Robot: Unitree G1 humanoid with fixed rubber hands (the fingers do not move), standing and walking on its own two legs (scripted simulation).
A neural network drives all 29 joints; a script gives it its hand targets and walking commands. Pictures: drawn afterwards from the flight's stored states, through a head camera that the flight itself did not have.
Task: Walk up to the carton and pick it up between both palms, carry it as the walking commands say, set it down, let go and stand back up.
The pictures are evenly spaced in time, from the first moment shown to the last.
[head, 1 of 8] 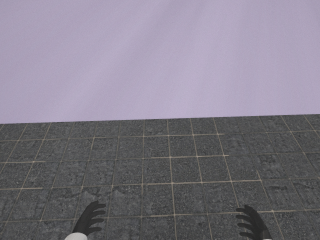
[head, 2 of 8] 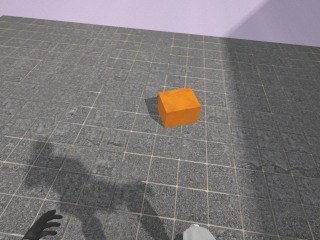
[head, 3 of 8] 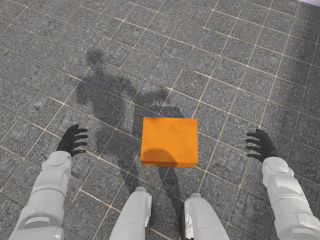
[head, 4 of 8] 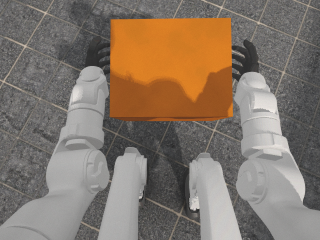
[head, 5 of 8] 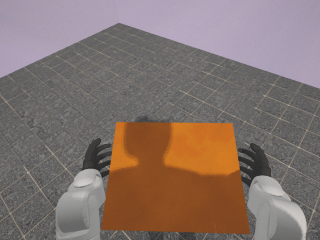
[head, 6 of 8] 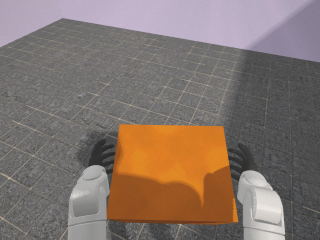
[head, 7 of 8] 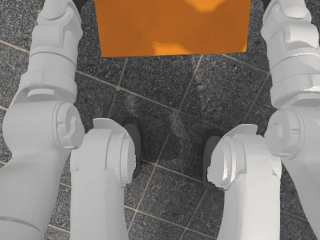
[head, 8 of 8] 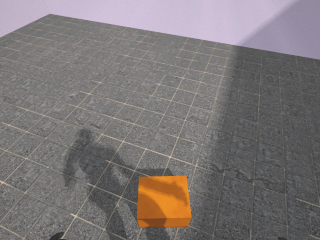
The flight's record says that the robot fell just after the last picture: no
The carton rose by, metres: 0.69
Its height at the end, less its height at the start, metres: +0.00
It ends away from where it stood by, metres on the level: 0.86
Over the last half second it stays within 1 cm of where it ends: yes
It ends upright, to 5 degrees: yes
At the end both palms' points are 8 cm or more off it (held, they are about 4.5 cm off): yes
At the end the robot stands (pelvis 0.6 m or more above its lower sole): yes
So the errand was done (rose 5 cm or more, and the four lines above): yes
